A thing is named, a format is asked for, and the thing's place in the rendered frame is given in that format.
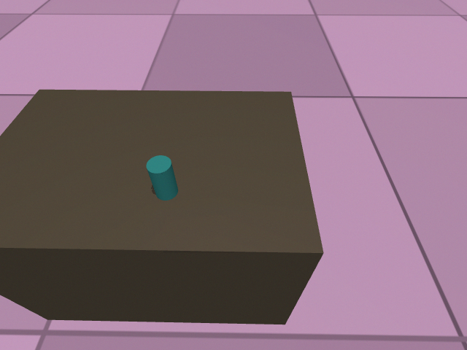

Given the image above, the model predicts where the can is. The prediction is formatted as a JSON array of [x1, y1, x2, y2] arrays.
[[146, 155, 178, 201]]

